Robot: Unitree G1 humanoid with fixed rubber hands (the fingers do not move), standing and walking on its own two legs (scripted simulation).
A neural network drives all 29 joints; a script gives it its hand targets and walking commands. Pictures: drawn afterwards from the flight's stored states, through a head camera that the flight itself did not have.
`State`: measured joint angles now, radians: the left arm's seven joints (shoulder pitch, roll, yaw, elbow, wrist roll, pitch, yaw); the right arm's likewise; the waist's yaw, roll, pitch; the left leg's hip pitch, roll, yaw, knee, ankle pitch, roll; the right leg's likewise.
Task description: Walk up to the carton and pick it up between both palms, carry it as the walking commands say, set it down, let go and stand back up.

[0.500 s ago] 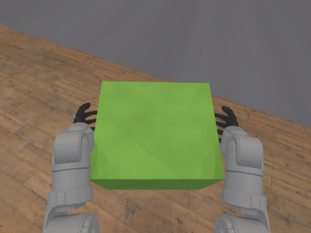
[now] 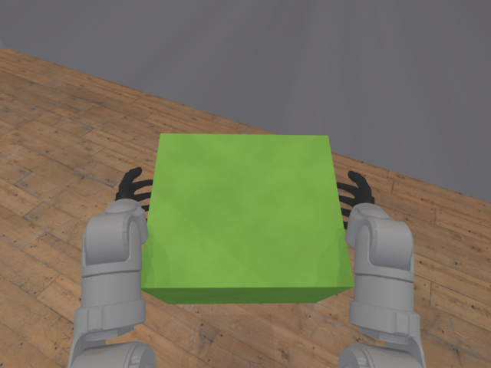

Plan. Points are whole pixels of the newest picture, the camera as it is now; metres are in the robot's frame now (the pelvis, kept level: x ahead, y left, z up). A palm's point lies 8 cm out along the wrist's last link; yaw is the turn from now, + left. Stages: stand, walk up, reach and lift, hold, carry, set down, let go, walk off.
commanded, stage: carry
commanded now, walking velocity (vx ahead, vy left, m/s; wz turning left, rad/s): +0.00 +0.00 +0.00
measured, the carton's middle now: (243, 224) +0.37 +0.00 +0.04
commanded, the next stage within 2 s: hold in 0.74 s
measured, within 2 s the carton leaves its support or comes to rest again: neither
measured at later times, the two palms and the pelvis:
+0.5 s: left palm (128, 213) +0.33 +0.18 +0.12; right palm (361, 217) +0.33 -0.18 +0.12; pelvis +0.00 +0.00 +0.00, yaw +0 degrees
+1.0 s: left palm (114, 289) +0.24 +0.20 +0.04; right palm (345, 265) +0.28 -0.16 +0.05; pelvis +0.00 -0.01 +0.01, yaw +6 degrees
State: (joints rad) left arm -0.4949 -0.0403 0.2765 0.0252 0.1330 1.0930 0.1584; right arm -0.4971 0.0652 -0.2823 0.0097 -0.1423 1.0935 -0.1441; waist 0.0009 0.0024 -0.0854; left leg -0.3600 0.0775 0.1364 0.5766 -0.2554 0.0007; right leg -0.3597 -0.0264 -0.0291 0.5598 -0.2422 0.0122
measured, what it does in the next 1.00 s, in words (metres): stands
